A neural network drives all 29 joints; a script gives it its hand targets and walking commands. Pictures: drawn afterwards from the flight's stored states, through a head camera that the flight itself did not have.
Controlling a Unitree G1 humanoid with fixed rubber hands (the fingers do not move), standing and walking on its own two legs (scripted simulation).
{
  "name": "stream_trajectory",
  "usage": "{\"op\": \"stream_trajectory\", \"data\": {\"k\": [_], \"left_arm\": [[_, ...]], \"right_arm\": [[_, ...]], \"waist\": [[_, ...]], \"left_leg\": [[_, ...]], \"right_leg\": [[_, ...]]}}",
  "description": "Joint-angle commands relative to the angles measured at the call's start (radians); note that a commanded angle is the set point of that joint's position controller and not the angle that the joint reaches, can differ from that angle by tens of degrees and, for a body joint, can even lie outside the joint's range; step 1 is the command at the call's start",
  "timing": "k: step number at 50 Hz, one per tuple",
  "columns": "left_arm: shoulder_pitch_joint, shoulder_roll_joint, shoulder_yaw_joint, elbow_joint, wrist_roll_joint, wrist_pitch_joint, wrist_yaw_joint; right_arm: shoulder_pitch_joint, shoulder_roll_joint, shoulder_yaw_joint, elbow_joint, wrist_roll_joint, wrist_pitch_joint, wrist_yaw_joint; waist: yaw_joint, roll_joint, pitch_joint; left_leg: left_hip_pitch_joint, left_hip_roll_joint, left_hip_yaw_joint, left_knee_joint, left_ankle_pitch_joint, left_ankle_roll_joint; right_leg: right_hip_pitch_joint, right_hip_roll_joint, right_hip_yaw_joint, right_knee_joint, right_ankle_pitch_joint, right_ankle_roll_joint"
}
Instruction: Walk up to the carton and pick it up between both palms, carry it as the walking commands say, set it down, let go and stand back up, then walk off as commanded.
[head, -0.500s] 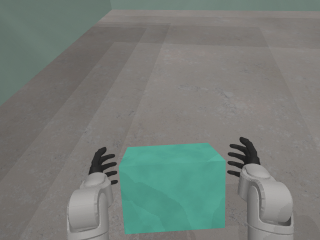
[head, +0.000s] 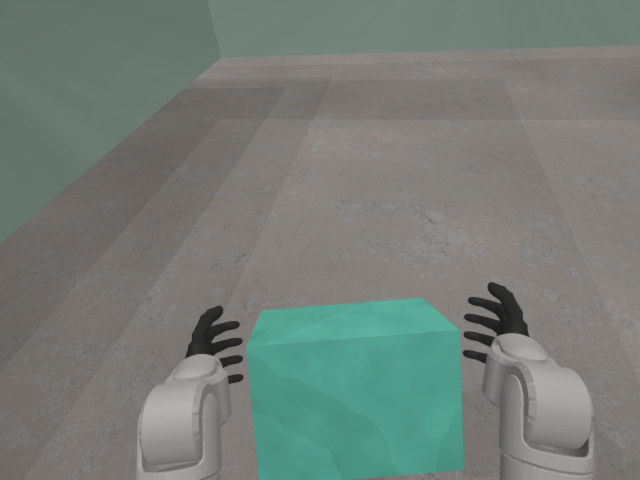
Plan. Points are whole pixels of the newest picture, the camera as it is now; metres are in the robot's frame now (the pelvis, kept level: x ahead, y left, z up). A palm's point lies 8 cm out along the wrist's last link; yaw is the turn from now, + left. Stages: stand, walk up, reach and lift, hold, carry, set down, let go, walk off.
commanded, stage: carry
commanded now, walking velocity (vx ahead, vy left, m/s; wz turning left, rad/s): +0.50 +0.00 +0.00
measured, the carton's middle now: (350, 380) +0.31 -0.02 -0.05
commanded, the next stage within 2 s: none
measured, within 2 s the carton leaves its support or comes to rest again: neither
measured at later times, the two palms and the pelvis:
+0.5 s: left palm (276, 237) +0.49 +0.08 +0.08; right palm (487, 220) +0.48 -0.25 +0.09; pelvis +0.23 -0.07 -0.01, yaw -2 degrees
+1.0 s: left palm (309, 131) +0.84 +0.02 +0.09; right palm (461, 116) +0.81 -0.31 +0.11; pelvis +0.57 -0.12 +0.00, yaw -7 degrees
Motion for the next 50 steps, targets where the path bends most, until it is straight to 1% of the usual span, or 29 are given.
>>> {"op": "stream_trajectory", "data": {"k": [1, 6, 8, 9, 10, 12, 14, 18, 19, 21, 22, 23, 24, 25, 28, 29, 31, 32, 33, 34, 35, 36, 37, 39, 40, 42, 45, 48, 50], "left_arm": [[-0.576, -0.970, -0.598, -0.180, -0.443, -0.074, -0.308], [-0.589, -0.974, -0.612, -0.238, -0.464, -0.088, -0.312], [-0.591, -0.972, -0.621, -0.236, -0.464, -0.080, -0.305], [-0.605, -0.966, -0.630, -0.255, -0.459, -0.081, -0.298], [-0.550, -0.942, -0.623, -0.223, -0.434, -0.069, -0.300], [-0.594, -0.922, -0.622, -0.219, -0.439, -0.058, -0.296], [-0.545, -0.928, -0.603, -0.120, -0.429, -0.047, -0.301], [-0.557, -0.989, -0.612, -0.124, -0.465, -0.055, -0.321], [-0.553, -0.979, -0.619, -0.142, -0.466, -0.064, -0.317], [-0.514, -0.994, -0.643, -0.165, -0.479, -0.074, -0.319], [-0.523, -0.999, -0.622, -0.157, -0.477, -0.082, -0.327], [-0.540, -0.998, -0.611, -0.162, -0.474, -0.086, -0.326], [-0.603, -1.024, -0.643, -0.204, -0.482, -0.097, -0.316], [-0.613, -1.017, -0.623, -0.227, -0.466, -0.100, -0.312], [-0.616, -0.989, -0.643, -0.279, -0.502, -0.100, -0.315], [-0.624, -0.990, -0.637, -0.268, -0.492, -0.098, -0.308], [-0.571, -0.963, -0.619, -0.247, -0.483, -0.099, -0.310], [-0.493, -0.965, -0.586, -0.200, -0.469, -0.096, -0.316], [-0.523, -0.987, -0.605, -0.221, -0.488, -0.106, -0.316], [-0.500, -0.972, -0.590, -0.172, -0.477, -0.104, -0.318], [-0.519, -0.992, -0.614, -0.181, -0.478, -0.102, -0.313], [-0.520, -0.970, -0.590, -0.207, -0.477, -0.101, -0.322], [-0.542, -0.952, -0.602, -0.189, -0.483, -0.103, -0.324], [-0.510, -0.955, -0.569, -0.115, -0.461, -0.093, -0.326], [-0.522, -1.004, -0.601, -0.118, -0.473, -0.100, -0.327], [-0.429, -0.992, -0.596, -0.077, -0.445, -0.097, -0.325], [-0.479, -0.961, -0.642, -0.121, -0.431, -0.100, -0.316], [-0.515, -0.975, -0.650, -0.150, -0.444, -0.102, -0.305], [-0.496, -0.981, -0.654, -0.142, -0.449, -0.091, -0.297]], "right_arm": [[-0.486, 1.064, 0.775, -0.039, 0.489, -0.013, 0.358], [-0.537, 1.064, 0.791, -0.109, 0.507, -0.033, 0.348], [-0.476, 1.057, 0.762, -0.059, 0.489, -0.024, 0.342], [-0.433, 1.074, 0.749, -0.016, 0.489, -0.028, 0.344], [-0.402, 1.027, 0.732, -0.021, 0.488, -0.029, 0.348], [-0.433, 1.018, 0.724, 0.003, 0.494, -0.024, 0.349], [-0.416, 1.012, 0.726, 0.012, 0.473, -0.016, 0.345], [-0.486, 1.069, 0.760, -0.047, 0.477, -0.029, 0.329], [-0.437, 1.053, 0.745, -0.046, 0.461, -0.032, 0.327], [-0.438, 1.040, 0.745, -0.106, 0.454, -0.043, 0.334], [-0.508, 1.041, 0.772, -0.129, 0.471, -0.044, 0.339], [-0.538, 1.052, 0.793, -0.122, 0.493, -0.043, 0.343], [-0.516, 1.074, 0.770, -0.084, 0.505, -0.047, 0.354], [-0.565, 1.096, 0.808, -0.103, 0.528, -0.051, 0.352], [-0.446, 1.086, 0.767, -0.074, 0.489, -0.057, 0.336], [-0.426, 1.112, 0.765, -0.029, 0.478, -0.056, 0.331], [-0.376, 1.110, 0.752, -0.015, 0.468, -0.063, 0.324], [-0.430, 1.108, 0.782, -0.058, 0.494, -0.065, 0.321], [-0.437, 1.094, 0.767, -0.097, 0.480, -0.079, 0.316], [-0.428, 1.086, 0.775, -0.111, 0.491, -0.085, 0.316], [-0.442, 1.078, 0.762, -0.102, 0.494, -0.086, 0.321], [-0.443, 1.077, 0.781, -0.107, 0.511, -0.082, 0.319], [-0.427, 1.070, 0.772, -0.105, 0.502, -0.085, 0.317], [-0.453, 1.068, 0.764, -0.058, 0.485, -0.072, 0.318], [-0.439, 1.095, 0.765, -0.056, 0.468, -0.076, 0.318], [-0.376, 1.051, 0.743, -0.040, 0.449, -0.076, 0.329], [-0.367, 1.019, 0.720, -0.019, 0.439, -0.075, 0.346], [-0.381, 0.997, 0.730, -0.046, 0.448, -0.066, 0.348], [-0.364, 0.973, 0.729, -0.066, 0.454, -0.062, 0.354]], "waist": [[0.023, -0.292, -0.169], [0.029, -0.233, -0.202], [0.014, -0.098, -0.201], [-0.003, -0.068, -0.274], [-0.033, 0.098, -0.318], [-0.033, 0.244, -0.260], [-0.023, 0.098, -0.170], [0.017, 0.049, -0.213], [0.015, 0.020, -0.270], [0.026, -0.184, -0.316], [0.036, -0.309, -0.236], [0.034, -0.255, -0.174], [0.039, -0.091, -0.134], [0.040, -0.097, -0.073], [0.048, -0.112, -0.161], [0.049, -0.190, -0.154], [0.035, -0.227, -0.243], [0.038, -0.284, -0.282], [0.008, -0.245, -0.345], [-0.047, -0.249, -0.432], [-0.071, -0.012, -0.475], [-0.058, 0.195, -0.427], [-0.048, 0.183, -0.391], [-0.035, 0.099, -0.210], [-0.020, 0.022, -0.174], [-0.016, 0.026, -0.185], [-0.004, 0.184, -0.117], [0.010, 0.208, -0.165], [0.018, 0.113, -0.231]], "left_leg": [[-0.181, -0.005, 0.019, -0.177, 0.179, 0.002], [0.046, -0.045, 0.064, -0.405, 0.281, 0.016], [0.213, -0.090, 0.114, -0.557, 0.348, 0.024], [0.444, -0.050, 0.066, -0.547, 0.297, 0.045], [0.622, 0.092, -0.152, -0.576, 0.158, 0.114], [0.761, 0.347, -0.480, -0.636, 0.292, 0.266], [0.650, 0.344, -0.378, -0.636, 0.435, 0.287], [0.371, 0.157, -0.037, -0.496, 0.296, 0.105], [0.267, 0.101, 0.033, -0.409, 0.270, 0.073], [-0.095, -0.017, 0.119, -0.163, 0.068, -0.002], [-0.305, -0.067, 0.081, -0.033, -0.089, -0.013], [-0.394, -0.042, 0.007, 0.079, -0.093, 0.000], [-0.428, -0.048, -0.012, 0.118, -0.110, 0.009], [-0.458, -0.032, 0.014, 0.128, -0.068, -0.004], [-0.422, -0.052, 0.065, -0.090, 0.005, 0.002], [-0.368, -0.065, 0.096, -0.168, 0.074, -0.002], [-0.073, -0.138, 0.166, -0.390, 0.243, 0.021], [0.063, -0.182, 0.217, -0.423, 0.308, 0.025], [0.273, -0.176, 0.207, -0.502, 0.377, 0.051], [0.563, -0.103, 0.074, -0.524, 0.433, 0.101], [0.862, 0.130, -0.280, -0.473, 0.644, 0.234], [1.063, 0.334, -0.554, -0.482, 1.082, 0.389], [0.959, 0.320, -0.459, -0.475, 1.156, 0.375], [0.809, 0.316, -0.478, -0.534, 0.845, 0.320], [0.742, 0.282, -0.359, -0.585, 0.753, 0.274], [0.663, 0.240, -0.251, -0.659, 0.606, 0.228], [0.424, 0.199, -0.076, -0.683, 0.518, 0.155], [0.404, 0.156, 0.066, -0.554, 0.629, 0.128], [0.291, 0.093, 0.161, -0.366, 0.730, 0.061]], "right_leg": [[0.308, -0.199, 0.193, -0.278, 0.111, -0.108], [0.234, -0.193, 0.135, -0.250, 0.183, -0.110], [0.193, -0.141, 0.053, -0.100, 0.346, -0.054], [0.091, -0.101, -0.005, 0.030, 0.423, -0.032], [-0.114, -0.068, -0.050, 0.204, 0.326, 0.012], [-0.442, 0.026, -0.019, 0.440, -0.219, 0.005], [-0.437, -0.039, 0.074, 0.393, -0.313, -0.016], [0.021, 0.052, -0.067, -0.145, 0.001, 0.016], [0.201, 0.014, -0.056, -0.134, 0.071, 0.025], [0.500, -0.285, 0.346, -0.206, 0.168, -0.078], [0.553, -0.341, 0.472, -0.238, 0.210, -0.116], [0.572, -0.346, 0.459, -0.198, 0.395, -0.127], [0.571, -0.299, 0.428, -0.182, 0.536, -0.147], [0.544, -0.271, 0.358, -0.203, 0.605, -0.094], [0.664, -0.248, 0.233, -0.129, 0.804, -0.100], [0.660, -0.205, 0.165, -0.114, 0.918, -0.081], [0.580, -0.130, -0.044, -0.021, 1.216, -0.023], [0.516, -0.122, -0.063, 0.035, 1.338, 0.024], [0.423, -0.119, -0.099, 0.167, 1.377, 0.038], [0.227, -0.112, -0.099, 0.373, 1.342, 0.073], [-0.150, -0.033, -0.068, 0.623, 0.810, 0.100], [-0.502, 0.126, -0.014, 0.886, -0.172, 0.104], [-0.445, 0.070, 0.124, 0.955, -0.255, 0.054], [-0.569, -0.027, 0.188, 0.786, -0.328, 0.031], [-0.533, -0.030, 0.112, 0.647, -0.280, 0.007], [-0.439, -0.004, 0.033, 0.458, -0.214, 0.009], [-0.199, 0.007, -0.032, 0.180, 0.002, 0.004], [-0.062, 0.063, -0.124, 0.010, 0.148, -0.009], [0.199, 0.103, -0.165, -0.042, 0.216, -0.017]]}}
